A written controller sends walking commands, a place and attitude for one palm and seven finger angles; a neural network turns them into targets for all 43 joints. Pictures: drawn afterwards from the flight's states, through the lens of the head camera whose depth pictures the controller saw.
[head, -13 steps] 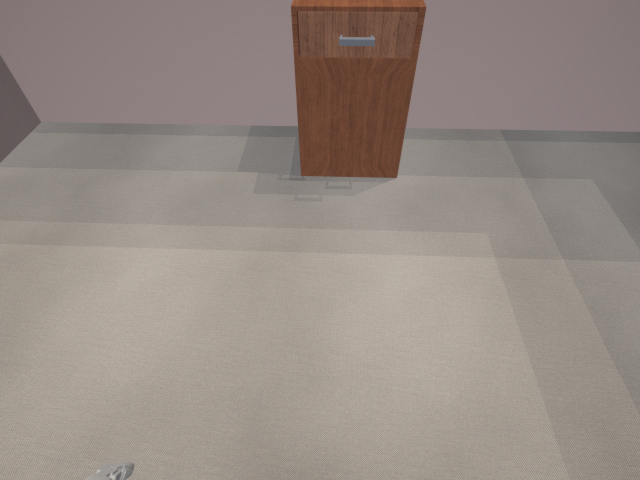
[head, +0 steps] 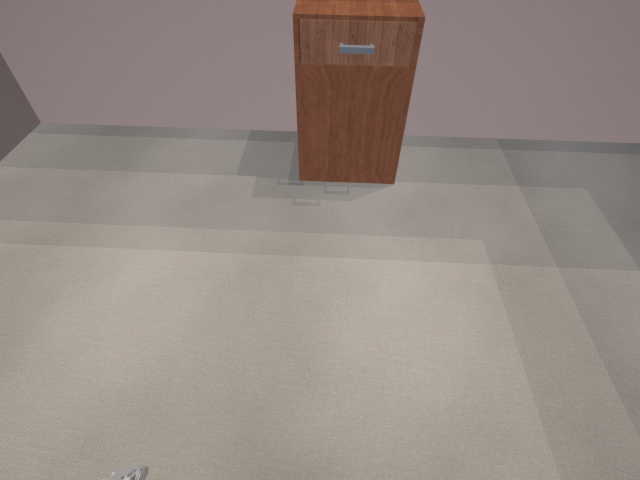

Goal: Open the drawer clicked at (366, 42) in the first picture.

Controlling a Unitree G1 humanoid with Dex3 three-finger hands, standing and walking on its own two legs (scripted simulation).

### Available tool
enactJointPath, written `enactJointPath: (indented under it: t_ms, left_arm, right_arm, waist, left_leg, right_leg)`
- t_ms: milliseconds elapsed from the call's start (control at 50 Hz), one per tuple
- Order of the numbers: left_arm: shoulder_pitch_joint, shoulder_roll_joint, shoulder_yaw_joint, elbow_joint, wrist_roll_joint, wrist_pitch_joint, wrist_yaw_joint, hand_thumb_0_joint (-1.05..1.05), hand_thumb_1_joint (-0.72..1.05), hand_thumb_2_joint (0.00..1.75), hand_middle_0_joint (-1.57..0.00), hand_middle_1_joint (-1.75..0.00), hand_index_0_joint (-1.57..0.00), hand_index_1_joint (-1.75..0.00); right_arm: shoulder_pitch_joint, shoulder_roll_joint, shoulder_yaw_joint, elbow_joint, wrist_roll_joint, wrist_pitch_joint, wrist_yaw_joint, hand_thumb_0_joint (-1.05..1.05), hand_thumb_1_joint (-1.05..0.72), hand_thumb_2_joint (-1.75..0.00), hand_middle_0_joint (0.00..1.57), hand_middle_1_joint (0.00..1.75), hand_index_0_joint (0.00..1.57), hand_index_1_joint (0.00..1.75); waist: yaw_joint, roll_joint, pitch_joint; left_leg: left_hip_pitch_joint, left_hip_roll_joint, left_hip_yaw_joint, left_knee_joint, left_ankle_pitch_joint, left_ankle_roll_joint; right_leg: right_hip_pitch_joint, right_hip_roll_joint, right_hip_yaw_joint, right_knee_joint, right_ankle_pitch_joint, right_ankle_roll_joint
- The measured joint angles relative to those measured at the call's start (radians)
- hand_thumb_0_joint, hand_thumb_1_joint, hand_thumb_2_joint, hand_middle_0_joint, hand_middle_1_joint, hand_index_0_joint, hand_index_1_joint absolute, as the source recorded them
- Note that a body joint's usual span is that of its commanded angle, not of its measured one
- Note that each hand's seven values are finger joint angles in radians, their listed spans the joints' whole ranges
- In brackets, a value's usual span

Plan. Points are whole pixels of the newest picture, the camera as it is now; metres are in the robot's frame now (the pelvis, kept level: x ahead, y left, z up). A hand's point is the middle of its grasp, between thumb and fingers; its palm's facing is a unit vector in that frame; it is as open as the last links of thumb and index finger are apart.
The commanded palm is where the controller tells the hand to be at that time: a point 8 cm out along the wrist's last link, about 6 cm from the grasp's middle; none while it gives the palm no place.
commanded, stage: stand and wait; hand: left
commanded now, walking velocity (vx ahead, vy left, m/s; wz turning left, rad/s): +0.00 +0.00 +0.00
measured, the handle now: (356, 47) +1.59 -0.05 -0.09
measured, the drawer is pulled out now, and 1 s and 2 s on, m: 0.00 0.00 0.00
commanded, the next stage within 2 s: look at it before walking up in 0.56 s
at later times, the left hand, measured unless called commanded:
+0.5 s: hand out of the picture +0.06 +0.26 -0.15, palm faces -0.03 -0.94 -0.34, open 7.4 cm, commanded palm none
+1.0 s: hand out of the picture +0.06 +0.26 -0.15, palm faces -0.04 -0.94 -0.33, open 7.4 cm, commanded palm none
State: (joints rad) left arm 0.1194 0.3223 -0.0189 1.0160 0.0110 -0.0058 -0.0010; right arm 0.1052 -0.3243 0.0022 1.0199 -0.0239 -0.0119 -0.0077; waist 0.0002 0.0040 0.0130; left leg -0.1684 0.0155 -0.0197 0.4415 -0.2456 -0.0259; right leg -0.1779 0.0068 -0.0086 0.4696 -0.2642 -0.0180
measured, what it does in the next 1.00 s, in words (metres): stands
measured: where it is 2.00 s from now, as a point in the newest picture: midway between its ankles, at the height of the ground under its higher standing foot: outside the picture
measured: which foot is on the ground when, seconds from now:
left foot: down 0.00-1.00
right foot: down 0.00-1.00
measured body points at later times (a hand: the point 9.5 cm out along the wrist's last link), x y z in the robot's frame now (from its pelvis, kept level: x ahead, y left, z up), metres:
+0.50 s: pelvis -0.01 +0.01 +0.00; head -0.01 +0.01 +0.45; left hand +0.06 +0.31 -0.13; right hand +0.06 -0.29 -0.13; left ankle +0.00 +0.14 -0.74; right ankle -0.01 -0.11 -0.74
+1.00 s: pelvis -0.01 +0.01 +0.01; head +0.00 +0.02 +0.45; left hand +0.07 +0.31 -0.13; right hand +0.07 -0.28 -0.13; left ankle +0.00 +0.14 -0.74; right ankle -0.01 -0.11 -0.74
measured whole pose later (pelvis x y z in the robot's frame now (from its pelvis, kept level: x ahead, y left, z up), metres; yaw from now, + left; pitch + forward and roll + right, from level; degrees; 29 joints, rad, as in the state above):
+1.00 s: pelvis -0.01 +0.01 +0.01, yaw +0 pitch -1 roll +0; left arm 0.14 0.35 -0.02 1.09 0.01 -0.01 0.00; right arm 0.12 -0.34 0.00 1.11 -0.01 -0.02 0.00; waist 0.00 -0.01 0.04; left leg -0.15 0.00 -0.01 0.38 -0.20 -0.01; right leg -0.15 -0.01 0.00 0.38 -0.21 0.00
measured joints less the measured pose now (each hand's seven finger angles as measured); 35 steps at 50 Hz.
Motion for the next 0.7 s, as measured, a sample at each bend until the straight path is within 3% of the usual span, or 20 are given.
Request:
enactJointPath:
  t_ms: [700]
  left_arm:
    - [0.018,0.023,0.004,0.067,0.001,0.0,-0.003,0.01,0.91,0.9,-0.2,-0.3,-0.2,-0.3]
  right_arm:
    - [0.02,-0.01,0.001,0.084,0.008,-0.003,0.007,0.0,-0.91,-0.9,0.2,0.3,0.2,0.3]
  waist:
    - [0.002,-0.009,0.016]
  left_leg:
    - [0.011,-0.01,0.006,-0.055,0.047,0.015]
  right_leg:
    - [0.018,-0.011,0.006,-0.073,0.057,0.017]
